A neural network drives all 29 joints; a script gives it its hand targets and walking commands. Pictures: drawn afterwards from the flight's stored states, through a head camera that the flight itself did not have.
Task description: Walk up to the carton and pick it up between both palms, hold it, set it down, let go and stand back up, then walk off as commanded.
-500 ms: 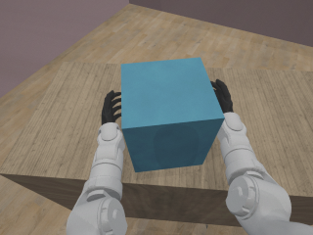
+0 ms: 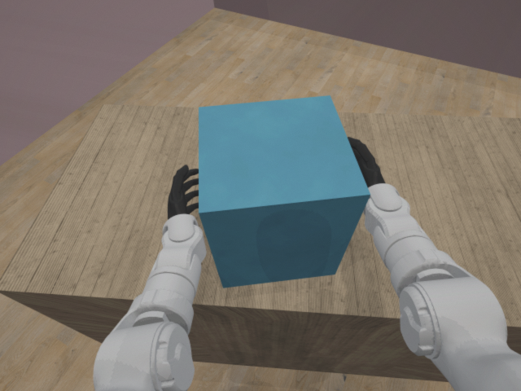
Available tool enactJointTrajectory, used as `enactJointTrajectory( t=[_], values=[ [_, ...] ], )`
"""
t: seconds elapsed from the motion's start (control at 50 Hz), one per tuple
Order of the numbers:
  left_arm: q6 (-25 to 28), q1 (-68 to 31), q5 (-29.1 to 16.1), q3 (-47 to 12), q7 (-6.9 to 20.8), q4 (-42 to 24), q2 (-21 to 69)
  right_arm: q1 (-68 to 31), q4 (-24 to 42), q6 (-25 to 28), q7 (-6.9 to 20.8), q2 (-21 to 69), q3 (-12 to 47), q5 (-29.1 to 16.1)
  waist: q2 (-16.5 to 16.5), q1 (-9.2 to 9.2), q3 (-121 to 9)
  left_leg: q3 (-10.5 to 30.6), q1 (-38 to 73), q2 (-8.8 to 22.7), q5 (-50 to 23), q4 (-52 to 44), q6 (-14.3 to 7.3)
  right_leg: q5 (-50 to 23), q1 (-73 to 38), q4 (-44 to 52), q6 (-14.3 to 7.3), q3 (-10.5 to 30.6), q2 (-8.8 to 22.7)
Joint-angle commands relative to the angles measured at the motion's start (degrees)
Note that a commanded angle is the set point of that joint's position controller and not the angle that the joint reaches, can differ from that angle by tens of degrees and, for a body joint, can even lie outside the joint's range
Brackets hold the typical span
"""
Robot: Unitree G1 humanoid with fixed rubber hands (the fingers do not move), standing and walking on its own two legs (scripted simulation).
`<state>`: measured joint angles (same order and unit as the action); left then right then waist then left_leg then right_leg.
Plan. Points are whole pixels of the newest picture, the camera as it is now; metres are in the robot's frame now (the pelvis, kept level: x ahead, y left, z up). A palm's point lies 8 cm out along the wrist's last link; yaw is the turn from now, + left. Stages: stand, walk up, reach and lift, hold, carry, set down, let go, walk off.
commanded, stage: set down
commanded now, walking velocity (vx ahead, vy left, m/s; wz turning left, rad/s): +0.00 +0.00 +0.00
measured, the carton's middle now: (272, 198) +0.44 +0.02 +0.03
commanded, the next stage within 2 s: none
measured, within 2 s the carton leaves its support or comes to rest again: neither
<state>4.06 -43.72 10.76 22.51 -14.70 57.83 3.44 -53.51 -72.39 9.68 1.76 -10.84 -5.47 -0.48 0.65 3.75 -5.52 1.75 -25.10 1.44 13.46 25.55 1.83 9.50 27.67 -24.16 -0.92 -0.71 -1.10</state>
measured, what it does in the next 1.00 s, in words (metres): shifts its weight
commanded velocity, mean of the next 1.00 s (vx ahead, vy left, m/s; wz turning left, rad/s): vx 0.00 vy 0.00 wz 0.00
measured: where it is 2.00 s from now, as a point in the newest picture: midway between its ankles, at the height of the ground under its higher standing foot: outside the picture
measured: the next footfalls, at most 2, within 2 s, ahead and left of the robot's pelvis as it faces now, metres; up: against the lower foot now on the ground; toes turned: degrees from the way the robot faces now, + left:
none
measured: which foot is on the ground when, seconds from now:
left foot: down 0.00-1.00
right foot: down 0.00-1.00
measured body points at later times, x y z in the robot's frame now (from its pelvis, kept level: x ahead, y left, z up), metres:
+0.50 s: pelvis -0.02 -0.01 +0.00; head +0.04 -0.02 +0.44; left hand +0.38 +0.16 +0.03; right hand +0.42 -0.16 +0.04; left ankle -0.02 +0.14 -0.74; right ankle +0.01 -0.11 -0.74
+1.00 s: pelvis -0.05 -0.01 +0.00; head -0.03 -0.03 +0.45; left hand +0.32 +0.16 +0.05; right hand +0.35 -0.19 +0.03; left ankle -0.02 +0.14 -0.74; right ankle +0.01 -0.11 -0.74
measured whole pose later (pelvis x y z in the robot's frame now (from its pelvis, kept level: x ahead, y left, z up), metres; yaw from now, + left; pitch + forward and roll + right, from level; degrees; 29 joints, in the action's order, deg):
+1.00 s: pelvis -0.05 -0.01 +0.00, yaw +0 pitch +8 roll +0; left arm 4.8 -31.5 2.7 12.5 -13.6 48.7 2.3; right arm -35.7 -63.5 12.0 1.7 -15.5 5.8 -13.2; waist 1.0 3.8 -6.6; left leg 1.7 -23.7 2.0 9.9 25.6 2.5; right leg 5.8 26.4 -24.2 -1.6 -0.7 -1.7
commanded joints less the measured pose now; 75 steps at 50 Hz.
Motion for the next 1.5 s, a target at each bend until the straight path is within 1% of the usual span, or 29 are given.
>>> enactJointTrajectory(
  t=[0.0,0.12,0.14,0.2,0.3,0.32,0.36,0.48,0.54,0.56,0.62,0.72,0.74,0.86,0.9,0.94,0.96,0.98,1.0,1.02,1.04,1.1,1.18,1.2,1.22,1.32,1.4,1.42,1.48],
  values=[
    [5.9,-29.2,-8.8,-13.5,-1.4,-6.0,-4.4,-28.9,4.0,4.1,-1.9,-8.4,5.1,-12.3,0.9,5.77,-41.7,-6.4,8.7,0.3,-34.4,5.7,4.7,-23.6,-15.6,-0.8,-2.5,0.3,-4.8],
    [7.2,-24.4,-9.3,-13.2,-0.1,-5.2,-5.4,-26.4,4.6,6.6,-2.8,-10.7,8.1,-14.8,0.3,6.50,-42.9,-6.5,7.9,0.4,-38.7,5.5,4.8,-30.9,-19.6,-1.5,-1.7,0.4,-4.8],
    [7.4,-23.6,-9.1,-13.4,0.1,-5.9,-5.1,-25.6,4.7,6.9,-2.8,-10.8,8.0,-15.0,0.1,5.86,-43.6,-6.2,8.3,0.5,-39.2,5.4,4.8,-32.1,-20.1,-1.4,-1.6,0.5,-4.7],
    [7.9,-19.5,-9.0,-13.5,0.8,-7.2,-4.5,-21.7,4.4,8.4,-2.8,-10.6,9.9,-16.2,-0.6,5.81,-42.8,-6.3,7.1,0.3,-39.9,4.7,4.4,-36.4,-23.1,-1.6,-1.2,0.9,-4.4],
    [8.3,-13.8,-7.4,-11.8,2.0,-5.8,-4.6,-16.7,3.1,9.8,-2.9,-10.1,13.5,-18.6,-1.5,6.47,-38.2,-6.8,3.5,-0.4,-36.2,2.2,3.4,-39.8,-28.9,-1.9,-0.2,1.9,-3.6],
    [8.6,-13.9,-7.8,-12.3,2.2,-6.4,-4.5,-17.0,3.7,10.0,-2.9,-10.7,13.3,-18.7,-1.5,5.89,-38.5,-6.6,3.9,-0.2,-35.7,2.1,3.5,-39.1,-28.7,-2.0,-0.2,1.4,-3.9],
    [9.0,-12.5,-7.5,-12.3,2.4,-6.8,-4.7,-15.6,4.3,10.5,-2.8,-10.4,14.3,-19.6,-1.1,6.16,-38.0,-6.7,5.5,-0.2,-34.5,1.9,3.3,-36.4,-27.6,-1.3,0.0,1.5,-4.0],
    [9.5,-9.5,-8.9,-13.6,2.1,-12.0,-5.2,-13.6,12.4,11.8,-2.4,-11.9,13.9,-20.4,-1.7,5.33,-37.5,-6.3,7.0,-0.3,-30.2,1.6,2.9,-28.5,-26.5,-0.5,-0.3,1.1,-4.6],
    [9.9,-10.4,-10.5,-14.9,1.5,-14.5,-6.1,-13.7,16.7,11.4,-2.1,-12.7,12.6,-20.0,-2.9,4.61,-37.2,-6.1,5.7,-0.4,-24.5,1.2,2.3,-21.4,-25.4,-0.1,-0.4,1.0,-4.6],
    [9.9,-11.1,-10.9,-15.0,1.3,-15.0,-6.1,-14.0,17.6,11.0,-1.9,-12.6,12.3,-20.0,-2.7,4.91,-36.1,-6.3,5.6,-0.4,-22.8,0.9,2.1,-18.7,-24.6,0.1,-0.4,1.1,-4.4],
    [9.0,-13.0,-12.3,-16.6,0.7,-13.3,-6.4,-14.4,17.3,8.5,-1.1,-12.7,11.3,-19.3,-3.6,4.53,-31.4,-6.5,4.5,-0.2,-13.7,-0.9,1.3,-7.2,-21.0,1.6,-0.7,1.1,-4.0],
    [6.8,-9.0,-12.8,-18.4,0.1,-14.3,-5.6,-8.7,17.5,5.6,-0.1,-12.6,11.0,-19.3,-4.5,3.65,-27.9,-6.1,5.6,-0.1,-6.7,-3.0,0.9,-0.1,-20.6,3.1,-1.1,1.2,-3.3],
    [6.2,-7.7,-12.7,-18.6,0.1,-14.9,-5.3,-7.2,17.5,5.2,0.1,-12.7,10.6,-19.3,-4.5,3.19,-26.9,-5.8,6.0,-0.2,-6.5,-3.2,0.8,0.2,-20.9,3.2,-1.1,1.3,-3.2],
    [3.4,-5.8,-12.0,-17.9,0.3,-16.9,-6.1,-5.6,20.4,4.1,0.6,-13.0,9.9,-18.6,-6.5,3.33,-22.0,-5.9,5.9,-0.7,-3.2,-4.7,-0.2,4.0,-22.9,3.9,-0.7,1.5,-2.8],
    [2.8,-3.4,-11.6,-18.1,0.2,-20.0,-5.5,-3.3,22.3,4.4,1.0,-13.5,8.9,-18.1,-6.4,2.86,-21.9,-5.5,7.2,-0.6,-4.3,-5.0,-0.1,2.8,-24.2,4.0,-0.8,1.3,-3.0],
    [2.1,-2.9,-11.2,-18.2,0.5,-19.9,-5.0,-2.8,22.1,4.5,1.2,-13.3,8.9,-17.7,-6.8,2.59,-19.5,-5.5,7.8,-0.7,-3.8,-5.3,-0.3,3.4,-24.1,4.3,-0.9,1.1,-3.1],
    [1.8,0.3,-11.1,-19.0,0.5,-23.1,-4.5,0.3,23.7,4.7,1.5,-13.8,8.4,-17.9,-6.7,2.01,-19.8,-5.2,9.3,-0.6,-4.9,-5.6,-0.3,1.9,-24.8,4.2,-1.1,0.8,-3.3],
    [1.5,0.3,-10.9,-19.0,0.4,-23.5,-4.3,0.2,23.8,4.8,1.8,-13.7,8.4,-17.8,-6.4,2.41,-18.4,-5.0,9.6,-0.6,-4.2,-5.8,-0.3,2.9,-24.1,4.5,-1.3,0.9,-3.3],
    [1.1,2.2,-11.0,-20.0,0.4,-25.5,-3.4,2.5,23.9,5.1,2.1,-14.3,7.8,-17.6,-6.1,1.25,-18.2,-4.7,10.7,-0.5,-5.3,-5.9,-0.1,1.5,-24.5,4.5,-1.5,0.4,-3.5],
    [0.8,2.5,-11.0,-19.7,0.5,-25.7,-3.9,2.9,24.7,5.1,2.3,-14.2,7.7,-17.7,-6.2,1.51,-17.3,-4.9,10.4,-0.6,-4.6,-5.9,-0.2,2.4,-24.3,4.7,-1.4,0.7,-3.3],
    [0.4,4.7,-10.6,-20.2,0.6,-27.2,-3.1,5.1,24.9,5.3,2.5,-14.2,7.4,-17.3,-6.1,0.87,-16.6,-4.5,11.3,-0.6,-5.3,-6.1,-0.3,1.4,-25.0,4.8,-1.5,0.5,-3.5],
    [-0.4,6.7,-10.5,-20.8,0.7,-30.2,-3.0,7.3,27.7,5.7,3.2,-14.7,6.5,-16.7,-6.4,0.50,-15.1,-4.3,11.5,-0.7,-4.8,-6.5,-0.3,1.8,-24.9,5.1,-1.7,0.4,-3.5],
    [-1.5,14.8,-10.6,-22.5,1.1,-36.1,-2.2,15.2,31.7,6.3,4.0,-15.1,6.8,-17.2,-7.0,-0.64,-13.5,-3.7,13.7,-0.9,-8.9,-6.6,-0.4,-3.0,-27.1,5.3,-1.6,0.3,-3.5],
    [-1.8,18.0,-10.2,-23.2,1.3,-38.3,-1.9,19.0,32.2,6.4,4.2,-15.3,6.9,-17.3,-6.7,-1.38,-12.9,-3.3,15.0,-1.0,-10.8,-6.5,-0.3,-5.2,-27.9,5.3,-1.7,0.1,-3.5],
    [-2.1,18.1,-10.2,-22.8,1.5,-39.0,-2.5,19.3,33.5,6.5,4.3,-15.6,6.7,-17.3,-6.7,-1.12,-12.5,-3.4,14.8,-1.2,-11.1,-6.4,-0.3,-5.3,-27.7,5.4,-1.6,0.3,-3.4],
    [-3.9,23.0,-10.6,-25.0,1.3,-45.2,-1.7,24.5,39.4,6.3,5.2,-16.4,5.1,-16.6,-7.6,-1.80,-8.5,-3.3,14.8,-1.3,-8.4,-7.8,-0.7,-2.2,-26.2,6.3,-1.9,0.4,-2.8],
    [-5.1,29.7,-11.2,-27.4,1.2,-52.0,-1.2,31.4,44.9,5.9,6.0,-17.1,4.2,-16.8,-7.4,-2.96,-6.9,-3.0,16.3,-1.4,-8.4,-8.3,-0.7,-2.9,-26.0,6.7,-2.2,0.4,-2.5],
    [-5.7,28.6,-11.0,-27.0,1.2,-51.6,-1.6,30.8,45.9,5.5,6.0,-17.0,4.0,-16.7,-7.7,-2.51,-5.8,-3.3,15.3,-1.5,-6.7,-8.5,-1.1,-1.1,-25.2,6.8,-2.1,0.9,-2.1],
    [-7.0,31.5,-11.4,-27.8,0.9,-54.0,-1.5,34.2,49.0,4.6,6.3,-17.1,2.9,-16.3,-8.5,-2.92,-3.8,-3.4,14.8,-1.3,-3.6,-9.5,-1.5,1.9,-24.4,7.3,-2.2,1.3,-1.7]
  ],
)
